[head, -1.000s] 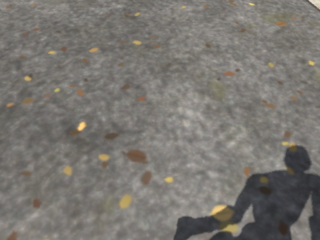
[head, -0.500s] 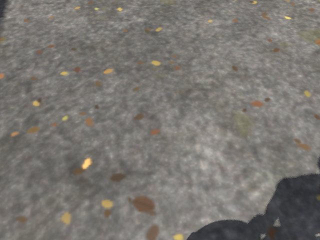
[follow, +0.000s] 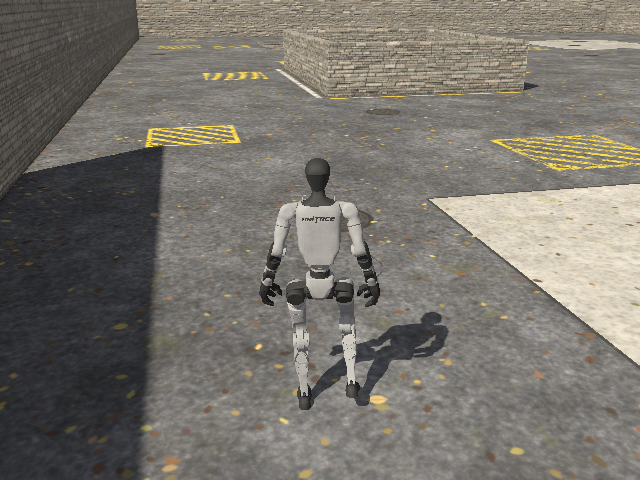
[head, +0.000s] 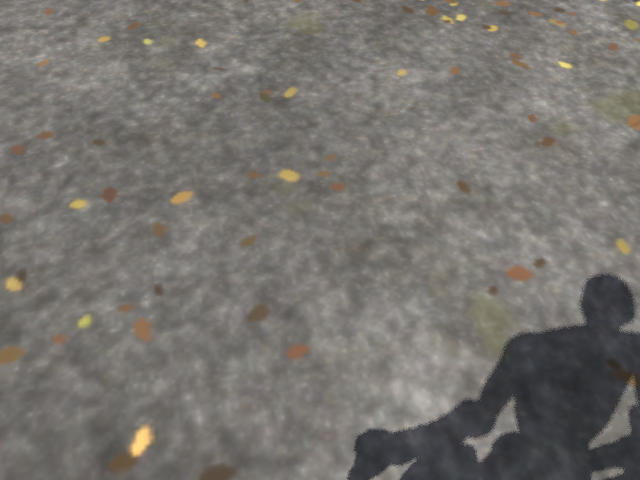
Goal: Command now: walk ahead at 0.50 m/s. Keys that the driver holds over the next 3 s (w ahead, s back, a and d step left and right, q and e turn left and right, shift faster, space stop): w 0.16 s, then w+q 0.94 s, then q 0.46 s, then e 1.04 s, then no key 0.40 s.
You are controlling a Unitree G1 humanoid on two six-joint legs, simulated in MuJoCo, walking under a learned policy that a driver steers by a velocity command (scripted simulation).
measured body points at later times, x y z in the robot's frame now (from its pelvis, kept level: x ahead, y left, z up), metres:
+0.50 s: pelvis +0.28 -0.06 -0.01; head +0.31 -0.07 +0.44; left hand +0.37 +0.21 -0.12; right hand +0.35 -0.33 -0.15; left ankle +0.19 +0.08 -0.65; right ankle +0.34 -0.16 -0.74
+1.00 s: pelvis +0.53 +0.05 -0.02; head +0.56 +0.08 +0.43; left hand +0.50 +0.35 -0.15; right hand +0.77 -0.14 -0.12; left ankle +0.57 +0.14 -0.74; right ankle +0.47 -0.15 -0.64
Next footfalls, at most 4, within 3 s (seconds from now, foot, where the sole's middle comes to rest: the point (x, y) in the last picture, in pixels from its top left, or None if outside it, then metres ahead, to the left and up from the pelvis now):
0.34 right None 0.38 -0.16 -0.78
0.90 left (247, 428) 0.60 0.15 -0.78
1.36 right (259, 301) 0.93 0.14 -0.78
1.74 left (188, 383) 0.71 0.29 -0.78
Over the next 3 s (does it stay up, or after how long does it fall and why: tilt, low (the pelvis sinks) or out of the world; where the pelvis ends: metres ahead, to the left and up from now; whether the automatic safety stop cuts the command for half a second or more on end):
stays up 0.78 0.15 -0.01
